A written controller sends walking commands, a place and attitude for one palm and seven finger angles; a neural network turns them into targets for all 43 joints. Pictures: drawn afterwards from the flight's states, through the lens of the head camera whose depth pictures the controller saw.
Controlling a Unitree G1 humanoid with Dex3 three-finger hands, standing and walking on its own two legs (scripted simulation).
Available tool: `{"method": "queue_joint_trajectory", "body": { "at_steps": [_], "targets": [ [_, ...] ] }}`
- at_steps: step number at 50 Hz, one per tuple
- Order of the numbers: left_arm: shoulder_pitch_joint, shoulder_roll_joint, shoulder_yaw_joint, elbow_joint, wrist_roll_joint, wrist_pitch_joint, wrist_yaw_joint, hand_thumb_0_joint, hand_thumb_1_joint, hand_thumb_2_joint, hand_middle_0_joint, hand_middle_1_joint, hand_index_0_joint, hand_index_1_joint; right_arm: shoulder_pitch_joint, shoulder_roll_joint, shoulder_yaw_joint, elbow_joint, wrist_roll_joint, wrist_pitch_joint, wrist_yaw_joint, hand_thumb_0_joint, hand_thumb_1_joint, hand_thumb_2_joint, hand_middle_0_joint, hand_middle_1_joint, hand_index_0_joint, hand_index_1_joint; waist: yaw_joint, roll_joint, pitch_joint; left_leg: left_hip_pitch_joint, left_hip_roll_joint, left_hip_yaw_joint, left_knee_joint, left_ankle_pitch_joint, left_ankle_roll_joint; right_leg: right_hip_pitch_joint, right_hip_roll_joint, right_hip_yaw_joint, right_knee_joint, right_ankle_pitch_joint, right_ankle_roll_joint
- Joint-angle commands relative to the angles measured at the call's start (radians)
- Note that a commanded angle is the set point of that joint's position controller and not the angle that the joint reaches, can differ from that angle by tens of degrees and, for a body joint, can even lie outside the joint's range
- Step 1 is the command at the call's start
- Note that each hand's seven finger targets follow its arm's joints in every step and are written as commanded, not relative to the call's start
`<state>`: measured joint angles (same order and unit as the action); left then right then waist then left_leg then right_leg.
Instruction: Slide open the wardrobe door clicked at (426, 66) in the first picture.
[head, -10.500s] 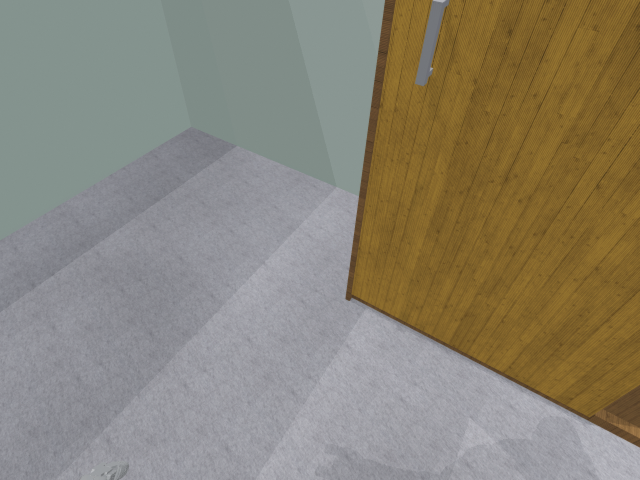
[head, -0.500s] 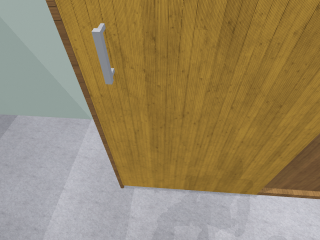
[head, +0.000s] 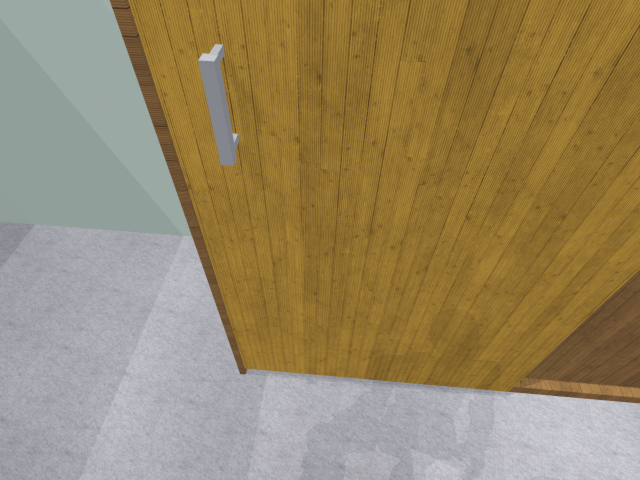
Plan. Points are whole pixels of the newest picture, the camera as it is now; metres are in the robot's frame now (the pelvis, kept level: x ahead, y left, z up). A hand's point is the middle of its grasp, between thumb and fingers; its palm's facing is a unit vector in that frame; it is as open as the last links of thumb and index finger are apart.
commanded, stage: look again from close up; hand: left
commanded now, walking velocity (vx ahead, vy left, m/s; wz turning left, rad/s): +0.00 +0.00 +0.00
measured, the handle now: (223, 107) +0.51 +0.17 +0.21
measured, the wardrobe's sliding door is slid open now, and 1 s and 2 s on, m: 0.00 0.00 0.00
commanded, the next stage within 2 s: raise the hand with hooked fingers in 0.12 s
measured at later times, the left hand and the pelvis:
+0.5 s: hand (187, 388) +0.21 +0.16 +0.05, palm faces +0.11 -0.99 -0.06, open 7.8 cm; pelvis -0.01 -0.01 -0.02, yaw +1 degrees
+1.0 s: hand (141, 386) +0.20 +0.21 +0.06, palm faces -0.10 -0.99 -0.10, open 10.7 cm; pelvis -0.02 -0.02 -0.03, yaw +1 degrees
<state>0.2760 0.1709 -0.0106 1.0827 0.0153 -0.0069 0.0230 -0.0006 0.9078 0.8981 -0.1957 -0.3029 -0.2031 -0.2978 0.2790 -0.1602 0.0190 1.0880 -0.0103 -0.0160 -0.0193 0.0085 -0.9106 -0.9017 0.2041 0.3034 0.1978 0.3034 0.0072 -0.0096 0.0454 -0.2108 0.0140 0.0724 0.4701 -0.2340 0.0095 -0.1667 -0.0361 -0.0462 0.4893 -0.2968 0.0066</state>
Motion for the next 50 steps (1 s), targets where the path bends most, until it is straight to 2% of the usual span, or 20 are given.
{"method": "queue_joint_trajectory", "body": {
  "at_steps": [1,9,10,11,12,13,14,15,16,17,18,21,23,26,30,33,37,41,45,50],
  "targets": [
    [0.05,0.108,0.019,-0.023,-0.003,-0.017,0.011,0.0,0.9,0.9,-0.2,-0.3,-0.2,-0.3,0.032,-0.104,-0.025,-0.03,-0.001,-0.015,-0.007,0.0,-0.9,-0.9,0.2,0.3,0.2,0.3,-0.001,0.006,0.009,0.005,0.086,-0.095,-0.093,0.127,0.024,-0.029,-0.071,0.076,-0.102,0.14,-0.037],
    [0.06,0.096,0.019,-0.008,-0.003,-0.015,0.01,0.0,0.9,0.9,-0.2,-0.3,-0.2,-0.3,0.028,-0.1,-0.027,-0.014,-0.001,-0.015,-0.009,0.0,-0.9,-0.9,0.2,0.3,0.2,0.3,-0.001,0.028,0.012,0.013,0.091,-0.096,-0.109,0.107,0.022,-0.039,-0.068,0.081,-0.116,0.113,-0.037],
    [0.063,0.102,0.02,-0.006,0.0,-0.018,0.011,0.0,0.9,0.9,-0.2,-0.3,-0.2,-0.3,0.03,-0.097,-0.028,-0.012,0.0,-0.017,-0.01,0.0,-0.9,-0.9,0.2,0.3,0.2,0.3,0.0,0.026,-0.001,0.024,0.092,-0.093,-0.101,0.143,0.024,-0.022,-0.068,0.079,-0.111,0.155,-0.037],
    [0.14,0.096,0.018,0.024,0.011,-0.034,0.052,0.0,0.9,0.9,-0.2,-0.3,-0.2,-0.3,-0.046,-0.123,-0.032,-0.07,0.009,-0.022,-0.003,0.0,-0.9,-0.9,0.2,0.3,0.2,0.3,0.025,-0.013,0.008,-0.016,0.109,-0.075,0.101,0.242,-0.003,-0.043,-0.122,0.138,-0.124,0.486,-0.025],
    [-0.584,0.329,0.14,-1.588,-0.212,-0.244,0.049,0.0,0.877,0.89,-0.202,-0.315,-0.202,-0.315,-0.007,-0.279,-0.053,-0.416,0.051,-0.164,-0.045,0.0,-0.9,-0.9,0.2,0.3,0.2,0.3,-0.103,0.19,-0.507,0.262,-0.012,-0.07,-0.023,0.266,0.016,0.048,-0.015,0.022,-0.016,0.399,-0.037],
    [-0.158,0.268,0.145,-1.357,-0.126,-0.184,0.096,0.0,0.853,0.88,-0.203,-0.33,-0.203,-0.33,-0.096,-0.173,-0.018,-0.363,0.052,-0.262,-0.078,0.0,-0.9,-0.9,0.2,0.3,0.2,0.3,0.01,0.324,-0.481,0.306,0.029,-0.052,-0.05,0.37,0.018,0.003,0.017,0.001,0.038,0.206,-0.055],
    [-0.023,0.08,0.04,-1.091,-0.122,-0.134,0.126,0.0,0.83,0.87,-0.205,-0.345,-0.205,-0.345,-0.069,-0.165,-0.03,-0.257,0.037,-0.282,-0.081,0.0,-0.9,-0.9,0.2,0.3,0.2,0.3,-0.036,0.256,-0.352,0.176,0.035,-0.05,-0.039,0.306,-0.003,-0.043,0.016,-0.03,0.037,0.155,-0.044],
    [0.2,-0.067,-0.034,-1.0,-0.151,-0.039,0.128,0.0,0.807,0.86,-0.207,-0.36,-0.207,-0.36,-0.023,-0.141,-0.046,-0.297,0.065,-0.283,-0.064,0.0,-0.9,-0.9,0.2,0.3,0.2,0.3,-0.035,0.173,-0.224,0.068,0.039,-0.104,-0.067,0.194,-0.008,-0.097,0.005,-0.058,0.027,0.079,-0.025],
    [0.044,-0.066,-0.083,-1.272,-0.186,-0.056,0.103,0.0,0.783,0.85,-0.208,-0.375,-0.208,-0.375,-0.067,-0.165,-0.043,-0.401,0.086,-0.294,-0.061,0.0,-0.9,-0.9,0.2,0.3,0.2,0.3,-0.045,0.12,-0.09,0.011,0.038,-0.103,-0.067,0.064,-0.001,-0.129,0.011,-0.057,0.005,0.068,-0.024],
    [0.026,0.042,0.019,-1.308,-0.181,-0.112,0.093,0.0,0.76,0.84,-0.21,-0.39,-0.21,-0.39,-0.1,-0.199,-0.057,-0.417,0.069,-0.316,-0.071,0.0,-0.9,-0.9,0.2,0.3,0.2,0.3,-0.05,0.079,-0.09,-0.002,0.024,-0.096,-0.044,-0.015,0.002,-0.152,0.015,-0.054,-0.015,0.015,-0.023],
    [0.055,0.044,0.02,-1.287,-0.174,-0.16,0.078,0.0,0.737,0.83,-0.212,-0.405,-0.212,-0.405,-0.109,-0.202,-0.06,-0.436,0.054,-0.33,-0.073,0.0,-0.9,-0.9,0.2,0.3,0.2,0.3,-0.064,0.001,-0.029,-0.051,0.008,-0.096,-0.02,-0.058,0.007,-0.21,0.023,-0.057,-0.023,-0.033,-0.02],
    [0.318,-0.001,0.085,-0.982,-0.191,-0.289,-0.041,0.0,0.667,0.8,-0.217,-0.45,-0.217,-0.45,-0.114,-0.192,-0.079,-0.492,0.034,-0.314,-0.04,0.0,-0.9,-0.9,0.2,0.3,0.2,0.3,0.002,-0.258,0.071,-0.235,-0.007,-0.089,0.082,-0.068,-0.007,-0.332,0.041,-0.069,0.037,-0.123,-0.016],
    [0.427,0.028,0.141,-0.932,-0.228,-0.411,-0.18,0.0,0.62,0.78,-0.22,-0.48,-0.22,-0.48,-0.148,-0.2,-0.1,-0.542,0.027,-0.292,-0.014,0.0,-0.9,-0.9,0.2,0.3,0.2,0.3,0.038,-0.295,0.026,-0.316,-0.017,-0.059,0.163,-0.053,-0.018,-0.352,0.04,-0.045,0.107,-0.088,-0.019],
    [0.424,0.176,0.272,-0.937,-0.254,-0.472,-0.371,0.0,0.55,0.75,-0.225,-0.525,-0.225,-0.525,-0.196,-0.228,-0.117,-0.657,0.04,-0.266,0.009,0.0,-0.9,-0.9,0.2,0.3,0.2,0.3,0.061,-0.116,-0.083,-0.32,-0.047,-0.017,0.245,0.003,-0.014,-0.271,0.016,0.006,0.169,0.05,-0.035],
    [0.276,0.254,0.385,-1.293,-0.33,-0.43,-0.376,0.0,0.457,0.71,-0.232,-0.585,-0.232,-0.585,-0.182,-0.189,-0.104,-0.735,0.046,-0.241,-0.021,0.0,-0.9,-0.9,0.2,0.3,0.2,0.3,0.072,0.075,-0.299,-0.263,-0.043,-0.005,0.279,0.052,0.003,-0.214,0.015,0.043,0.203,0.113,-0.018],
    [0.118,0.224,0.366,-1.526,-0.355,-0.497,-0.311,0.0,0.387,0.68,-0.237,-0.63,-0.237,-0.63,-0.122,-0.164,-0.089,-0.717,0.042,-0.251,-0.035,0.0,-0.9,-0.9,0.2,0.3,0.2,0.3,0.016,0.178,-0.328,-0.185,-0.023,-0.041,0.299,0.089,0.014,-0.258,0.034,0.037,0.204,0.153,-0.019],
    [-0.066,0.197,0.237,-1.485,-0.328,-0.574,-0.326,0.0,0.293,0.64,-0.243,-0.69,-0.243,-0.69,-0.082,-0.191,-0.066,-0.632,0.042,-0.292,-0.057,0.0,-0.9,-0.9,0.2,0.3,0.2,0.3,-0.09,0.13,-0.152,-0.212,-0.003,-0.085,0.324,-0.019,0.024,-0.405,0.047,0.042,0.168,0.004,-0.019],
    [-0.128,0.272,0.228,-1.309,-0.335,-0.456,-0.449,0.0,0.2,0.6,-0.25,-0.75,-0.25,-0.75,-0.101,-0.231,-0.052,-0.614,0.067,-0.323,-0.088,0.0,-0.9,-0.9,0.2,0.3,0.2,0.3,-0.092,0.056,-0.104,-0.237,-0.001,-0.105,0.282,-0.116,0.031,-0.376,0.033,0.091,0.074,-0.145,-0.009],
    [-0.014,0.429,0.446,-1.137,-0.356,-0.22,-0.492,0.0,0.107,0.56,-0.257,-0.81,-0.257,-0.81,-0.145,-0.229,-0.048,-0.64,0.071,-0.313,-0.098,0.0,-0.9,-0.9,0.2,0.3,0.2,0.3,0.024,0.024,-0.209,-0.23,-0.007,-0.099,0.233,-0.025,0.029,-0.212,0.003,0.11,0.049,-0.082,-0.003],
    [0.022,0.408,0.59,-1.316,-0.481,-0.159,-0.414,0.0,-0.01,0.51,-0.265,-0.885,-0.265,-0.885,-0.182,-0.181,-0.022,-0.695,0.064,-0.321,-0.083,0.0,-0.9,-0.9,0.2,0.3,0.2,0.3,0.09,-0.04,-0.291,-0.165,-0.009,-0.099,0.168,0.118,0.014,-0.08,0.023,0.026,0.078,0.162,0.002]
  ]
}}
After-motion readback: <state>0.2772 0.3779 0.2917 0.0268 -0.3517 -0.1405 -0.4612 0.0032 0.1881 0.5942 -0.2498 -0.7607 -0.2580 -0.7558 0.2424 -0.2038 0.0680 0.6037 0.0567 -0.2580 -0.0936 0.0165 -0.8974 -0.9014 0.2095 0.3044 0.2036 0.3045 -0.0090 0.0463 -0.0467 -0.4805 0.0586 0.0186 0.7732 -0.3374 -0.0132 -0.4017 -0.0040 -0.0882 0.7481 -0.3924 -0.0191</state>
